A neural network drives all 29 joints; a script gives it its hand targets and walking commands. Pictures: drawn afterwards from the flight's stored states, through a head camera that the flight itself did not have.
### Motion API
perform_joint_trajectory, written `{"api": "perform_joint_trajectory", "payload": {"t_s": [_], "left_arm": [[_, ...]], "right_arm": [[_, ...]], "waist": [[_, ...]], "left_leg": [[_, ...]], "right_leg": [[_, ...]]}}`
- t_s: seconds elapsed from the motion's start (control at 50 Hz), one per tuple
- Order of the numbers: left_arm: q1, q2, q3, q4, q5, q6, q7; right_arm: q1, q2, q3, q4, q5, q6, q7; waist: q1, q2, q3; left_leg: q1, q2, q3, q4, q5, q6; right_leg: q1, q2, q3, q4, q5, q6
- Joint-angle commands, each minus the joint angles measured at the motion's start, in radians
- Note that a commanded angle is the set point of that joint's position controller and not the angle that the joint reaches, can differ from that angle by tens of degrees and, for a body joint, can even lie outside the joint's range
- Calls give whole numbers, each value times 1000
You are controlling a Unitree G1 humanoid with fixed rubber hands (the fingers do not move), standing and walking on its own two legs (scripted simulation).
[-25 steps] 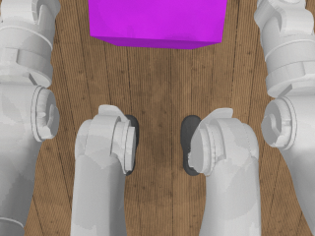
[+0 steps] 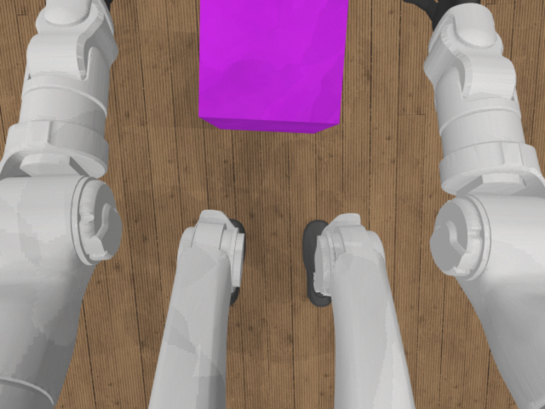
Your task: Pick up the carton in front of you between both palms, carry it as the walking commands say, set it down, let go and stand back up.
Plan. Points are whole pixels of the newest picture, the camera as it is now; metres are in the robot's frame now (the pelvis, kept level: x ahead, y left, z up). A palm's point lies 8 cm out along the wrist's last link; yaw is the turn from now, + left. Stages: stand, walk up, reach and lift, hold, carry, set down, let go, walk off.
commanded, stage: set down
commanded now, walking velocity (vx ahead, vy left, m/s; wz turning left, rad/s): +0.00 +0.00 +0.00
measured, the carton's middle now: (270, 70) +0.54 +0.03 -0.36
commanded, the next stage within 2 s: let go in 0.46 s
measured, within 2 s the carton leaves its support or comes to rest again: neither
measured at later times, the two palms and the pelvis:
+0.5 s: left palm out of the picture +0.55 +0.23 +0.04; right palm out of the picture +0.55 -0.17 +0.04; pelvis +0.02 +0.00 +0.14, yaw +1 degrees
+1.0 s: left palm out of the picture +0.42 +0.24 +0.15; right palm out of the picture +0.42 -0.21 +0.15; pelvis +0.09 +0.00 +0.25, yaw +2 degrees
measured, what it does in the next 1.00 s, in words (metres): rises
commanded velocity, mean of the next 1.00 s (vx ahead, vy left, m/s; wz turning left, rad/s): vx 0.00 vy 0.00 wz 0.00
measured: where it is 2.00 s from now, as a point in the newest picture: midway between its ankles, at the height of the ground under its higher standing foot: (273, 277)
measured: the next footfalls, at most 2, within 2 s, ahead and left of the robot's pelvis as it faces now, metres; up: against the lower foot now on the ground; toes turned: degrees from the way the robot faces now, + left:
none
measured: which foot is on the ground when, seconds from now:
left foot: down 0.00-1.00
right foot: down 0.00-1.00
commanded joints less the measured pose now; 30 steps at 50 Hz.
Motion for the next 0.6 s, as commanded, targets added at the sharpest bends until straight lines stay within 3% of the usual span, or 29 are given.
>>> {"api": "perform_joint_trajectory", "payload": {"t_s": [0.0, 0.1, 0.46, 0.58], "left_arm": [[-256, 141, 12, -163, -1, -3, -6], [-209, 133, 22, -192, 5, 10, -21], [-75, 65, 101, -135, 109, -41, -67], [125, 28, 110, -195, 187, -39, -66]], "right_arm": [[-244, -122, -1, -166, 4, -4, 0], [-193, -113, -7, -195, -2, 8, 8], [-49, -45, -64, -159, -83, -34, 59], [150, -35, -58, -214, -157, -37, 82]], "waist": [[8, 45, -1260], [5, 44, -1268], [0, 34, -1102], [1, 36, -1176]], "left_leg": [[732, -13, 37, -218, 404, -32], [802, -15, 33, -312, 462, -36], [1012, -3, 7, -696, 508, -38], [1229, 1, -1, -805, 624, -36]], "right_leg": [[652, 30, -56, -186, 342, 11], [716, 30, -47, -283, 390, 13], [926, 4, -13, -677, 447, 32], [1061, 3, -18, -792, 523, 29]]}}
